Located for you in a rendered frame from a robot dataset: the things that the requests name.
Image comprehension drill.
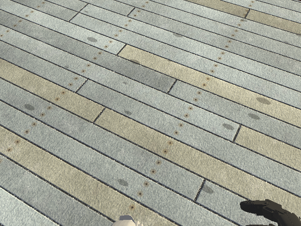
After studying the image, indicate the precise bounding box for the left robot shin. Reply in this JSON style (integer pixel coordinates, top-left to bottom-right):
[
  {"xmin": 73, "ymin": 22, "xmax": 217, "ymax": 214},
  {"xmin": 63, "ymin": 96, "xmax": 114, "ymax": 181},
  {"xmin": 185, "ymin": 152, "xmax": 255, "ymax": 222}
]
[{"xmin": 119, "ymin": 215, "xmax": 135, "ymax": 223}]

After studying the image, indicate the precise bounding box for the right robot hand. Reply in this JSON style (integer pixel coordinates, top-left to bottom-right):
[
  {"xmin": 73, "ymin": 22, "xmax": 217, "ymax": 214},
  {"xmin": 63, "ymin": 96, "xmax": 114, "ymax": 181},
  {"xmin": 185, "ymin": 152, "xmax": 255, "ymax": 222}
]
[{"xmin": 240, "ymin": 199, "xmax": 301, "ymax": 226}]

